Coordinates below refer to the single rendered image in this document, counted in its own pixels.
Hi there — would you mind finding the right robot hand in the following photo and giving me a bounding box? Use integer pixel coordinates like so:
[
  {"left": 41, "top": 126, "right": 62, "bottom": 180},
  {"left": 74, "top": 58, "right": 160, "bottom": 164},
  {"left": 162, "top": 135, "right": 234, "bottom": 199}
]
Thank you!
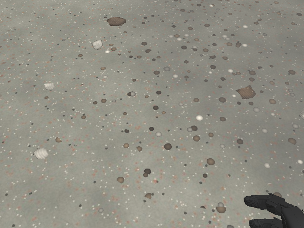
[{"left": 243, "top": 193, "right": 304, "bottom": 228}]

